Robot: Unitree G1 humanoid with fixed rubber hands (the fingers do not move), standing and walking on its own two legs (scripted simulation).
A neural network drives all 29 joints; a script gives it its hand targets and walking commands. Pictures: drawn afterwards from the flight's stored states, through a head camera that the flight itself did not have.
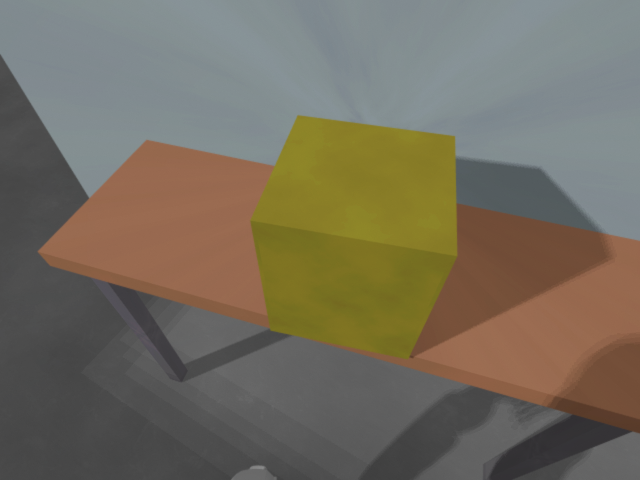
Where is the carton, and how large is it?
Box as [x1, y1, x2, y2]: [250, 115, 456, 358]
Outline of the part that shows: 298,115 250,220 270,330 408,358 456,257 454,136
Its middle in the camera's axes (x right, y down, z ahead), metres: +0.05 +0.00 +0.54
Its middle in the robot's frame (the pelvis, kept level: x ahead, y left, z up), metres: +0.43 -0.03 +0.05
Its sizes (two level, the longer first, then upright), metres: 0.210 0.200 0.250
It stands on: a table, 0.68 m high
